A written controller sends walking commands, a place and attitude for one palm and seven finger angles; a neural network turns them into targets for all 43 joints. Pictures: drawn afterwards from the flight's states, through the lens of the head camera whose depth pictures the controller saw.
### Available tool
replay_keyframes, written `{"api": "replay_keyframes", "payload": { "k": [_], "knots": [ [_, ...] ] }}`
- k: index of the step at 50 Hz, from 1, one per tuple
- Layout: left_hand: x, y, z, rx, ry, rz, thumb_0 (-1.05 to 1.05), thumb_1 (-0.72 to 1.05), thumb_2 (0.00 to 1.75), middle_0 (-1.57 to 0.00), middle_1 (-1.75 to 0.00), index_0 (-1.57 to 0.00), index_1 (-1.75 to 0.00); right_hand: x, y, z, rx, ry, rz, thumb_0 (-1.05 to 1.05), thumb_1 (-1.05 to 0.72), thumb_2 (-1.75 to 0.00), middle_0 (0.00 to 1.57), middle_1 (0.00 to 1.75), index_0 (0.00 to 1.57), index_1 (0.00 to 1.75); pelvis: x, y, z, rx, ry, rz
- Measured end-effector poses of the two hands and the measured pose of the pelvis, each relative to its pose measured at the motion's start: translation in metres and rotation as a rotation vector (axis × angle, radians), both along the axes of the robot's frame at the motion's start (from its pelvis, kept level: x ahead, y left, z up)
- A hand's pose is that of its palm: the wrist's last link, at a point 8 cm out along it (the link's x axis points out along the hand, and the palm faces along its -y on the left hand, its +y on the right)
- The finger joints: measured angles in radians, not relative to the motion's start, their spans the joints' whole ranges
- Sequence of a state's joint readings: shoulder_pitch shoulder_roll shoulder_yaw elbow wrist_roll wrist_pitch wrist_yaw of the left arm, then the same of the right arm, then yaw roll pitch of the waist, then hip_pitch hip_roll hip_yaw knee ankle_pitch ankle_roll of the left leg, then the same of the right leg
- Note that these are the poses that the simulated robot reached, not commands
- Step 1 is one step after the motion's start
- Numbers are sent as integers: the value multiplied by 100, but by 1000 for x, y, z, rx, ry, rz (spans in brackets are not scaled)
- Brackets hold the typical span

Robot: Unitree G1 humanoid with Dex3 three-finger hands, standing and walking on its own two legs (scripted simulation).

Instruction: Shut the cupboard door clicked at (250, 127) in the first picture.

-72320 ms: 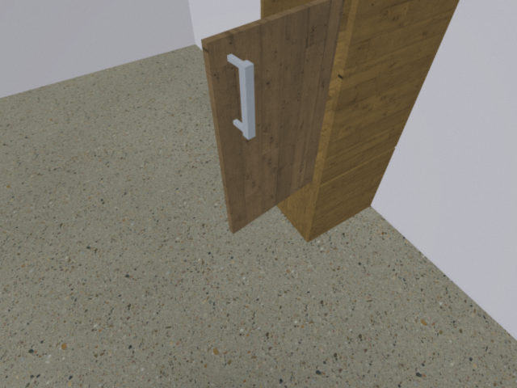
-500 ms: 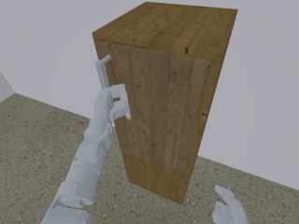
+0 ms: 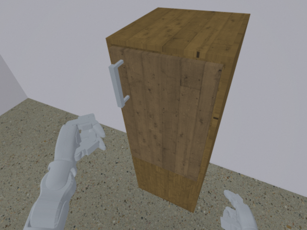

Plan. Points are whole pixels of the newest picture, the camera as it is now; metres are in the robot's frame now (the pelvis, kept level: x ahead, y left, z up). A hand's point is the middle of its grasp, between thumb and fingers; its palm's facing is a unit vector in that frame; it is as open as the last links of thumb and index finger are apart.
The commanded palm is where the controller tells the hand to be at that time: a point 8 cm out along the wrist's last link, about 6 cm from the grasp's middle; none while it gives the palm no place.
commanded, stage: draw the hand back to the body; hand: left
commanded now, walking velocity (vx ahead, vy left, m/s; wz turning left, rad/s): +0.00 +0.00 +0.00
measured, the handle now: (120, 84) +0.53 +0.16 +0.13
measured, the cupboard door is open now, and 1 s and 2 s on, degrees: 0 0 0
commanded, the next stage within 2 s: step back with the hand held close in 0.90 s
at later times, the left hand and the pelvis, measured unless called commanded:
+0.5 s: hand (36, 162) +0.21 +0.27 +0.15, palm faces +0.41 -0.82 -0.39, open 5.9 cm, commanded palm +0.16 +0.31 +0.17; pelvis +0.02 +0.01 +0.00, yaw +0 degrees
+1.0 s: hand (27, 159) +0.21 +0.29 +0.16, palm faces +0.44 -0.80 -0.40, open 7.4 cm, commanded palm +0.16 +0.32 +0.17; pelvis +0.03 +0.02 +0.00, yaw +0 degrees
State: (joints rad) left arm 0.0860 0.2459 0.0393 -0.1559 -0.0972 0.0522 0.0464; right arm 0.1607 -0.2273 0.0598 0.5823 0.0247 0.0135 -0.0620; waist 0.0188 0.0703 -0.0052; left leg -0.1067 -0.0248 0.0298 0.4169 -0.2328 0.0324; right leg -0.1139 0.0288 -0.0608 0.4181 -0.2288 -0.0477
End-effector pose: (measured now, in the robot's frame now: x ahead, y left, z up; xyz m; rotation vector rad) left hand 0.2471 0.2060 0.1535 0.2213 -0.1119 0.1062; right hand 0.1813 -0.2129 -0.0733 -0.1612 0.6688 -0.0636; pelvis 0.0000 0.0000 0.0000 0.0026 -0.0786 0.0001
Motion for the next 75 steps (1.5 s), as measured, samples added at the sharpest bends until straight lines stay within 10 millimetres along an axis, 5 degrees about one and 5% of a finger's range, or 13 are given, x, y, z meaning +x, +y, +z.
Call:
{"api": "replay_keyframes", "payload": {
  "k": [14,30,45,56,65,75],
  "knots": [
    [-46,58,8,116,-30,197,1,89,90,-77,-92,-77,-91,-4,8,-13,-2,69,10,2,-90,-90,21,30,20,30,7,7,3,-7,-6,4],
    [-90,115,16,227,-2,384,1,89,90,-34,-45,-34,-44,15,4,-5,-41,27,-6,2,-90,-90,20,30,20,30,21,15,1,-15,9,5],
    [-76,114,18,209,-29,349,1,89,90,-22,-31,-21,-31,24,23,-3,-23,9,19,2,-90,-90,21,30,20,30,26,23,1,-17,15,4],
    [-77,122,27,256,-52,352,1,89,90,-21,-31,-21,-30,13,18,-8,-31,49,-8,2,-90,-90,21,30,20,30,22,26,0,-26,47,5],
    [-78,120,21,304,-26,276,1,89,90,-21,-30,-21,-30,-8,-1,-9,-73,77,-108,2,-90,-90,21,30,20,30,10,34,-5,-17,88,-15],
    [-105,124,23,320,-92,264,1,89,90,-21,-31,-21,-30,-47,-4,-4,-105,76,-143,2,-90,-90,20,30,20,30,-20,35,-10,-17,84,-24]
  ]
}}
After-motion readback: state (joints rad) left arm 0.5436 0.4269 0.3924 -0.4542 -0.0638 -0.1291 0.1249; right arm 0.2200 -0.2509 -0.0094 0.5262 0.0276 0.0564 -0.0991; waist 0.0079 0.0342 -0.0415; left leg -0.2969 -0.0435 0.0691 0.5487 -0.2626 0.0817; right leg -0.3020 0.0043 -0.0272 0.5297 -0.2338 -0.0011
